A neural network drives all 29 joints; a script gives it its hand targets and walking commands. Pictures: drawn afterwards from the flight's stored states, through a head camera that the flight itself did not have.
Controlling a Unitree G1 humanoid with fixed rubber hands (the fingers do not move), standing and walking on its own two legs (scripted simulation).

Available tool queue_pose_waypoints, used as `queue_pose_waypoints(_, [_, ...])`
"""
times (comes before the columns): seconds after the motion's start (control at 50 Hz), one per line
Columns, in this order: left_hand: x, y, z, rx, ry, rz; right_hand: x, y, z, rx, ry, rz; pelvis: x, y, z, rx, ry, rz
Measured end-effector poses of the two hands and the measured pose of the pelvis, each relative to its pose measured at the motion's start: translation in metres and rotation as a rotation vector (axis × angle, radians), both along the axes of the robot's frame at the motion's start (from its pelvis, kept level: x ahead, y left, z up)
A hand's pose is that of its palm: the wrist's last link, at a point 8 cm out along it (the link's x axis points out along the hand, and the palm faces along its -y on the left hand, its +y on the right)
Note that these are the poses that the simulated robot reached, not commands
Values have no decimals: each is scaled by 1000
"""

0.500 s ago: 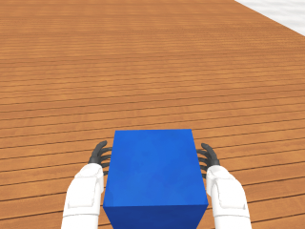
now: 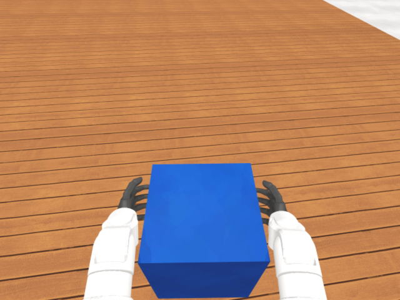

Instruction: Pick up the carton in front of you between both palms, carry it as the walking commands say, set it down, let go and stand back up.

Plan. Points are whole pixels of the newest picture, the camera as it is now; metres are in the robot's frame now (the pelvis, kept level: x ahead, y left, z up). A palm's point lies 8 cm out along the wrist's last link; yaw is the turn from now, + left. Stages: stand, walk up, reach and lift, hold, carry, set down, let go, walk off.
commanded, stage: carry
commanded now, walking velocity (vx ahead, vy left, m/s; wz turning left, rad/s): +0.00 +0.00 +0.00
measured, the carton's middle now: (202, 233) +0.29 +0.00 -0.04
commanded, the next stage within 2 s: hold in 0.14 s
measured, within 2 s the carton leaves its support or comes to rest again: neither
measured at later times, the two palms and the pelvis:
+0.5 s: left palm (138, 219) +0.27 +0.13 +0.04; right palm (294, 237) +0.24 -0.17 +0.04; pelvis -0.03 +0.01 +0.01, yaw -6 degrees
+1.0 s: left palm (156, 231) +0.32 +0.11 -0.11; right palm (276, 247) +0.29 -0.19 -0.11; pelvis -0.06 +0.03 -0.05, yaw -10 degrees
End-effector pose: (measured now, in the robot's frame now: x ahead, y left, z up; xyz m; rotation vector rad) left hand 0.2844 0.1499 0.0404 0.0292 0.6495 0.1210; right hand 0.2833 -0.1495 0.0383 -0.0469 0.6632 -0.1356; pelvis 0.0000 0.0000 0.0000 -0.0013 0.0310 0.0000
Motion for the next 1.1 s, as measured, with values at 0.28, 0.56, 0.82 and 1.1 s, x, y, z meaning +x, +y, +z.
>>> queue_pose_waypoints(0.28, [-9, -11, 0, 4, 7, -36, -18, -11, 2, -19, 10, -16, -7, -2, 9, 1, -107, -64])
queue_pose_waypoints(0.56, [-10, -20, 1, -16, 9, -93, -41, -18, 1, 7, 10, -104, -34, 11, 5, -6, -178, -119])
queue_pose_waypoints(0.82, [34, -43, -45, -47, 44, -137, -18, -39, -44, -1, 45, -164, -53, 28, -17, -2, -63, -172])
queue_pose_waypoints(1.1, [46, -33, -196, -39, 3, -63, 19, -31, -194, 8, 9, -97, -66, 22, -82, 34, 406, -171])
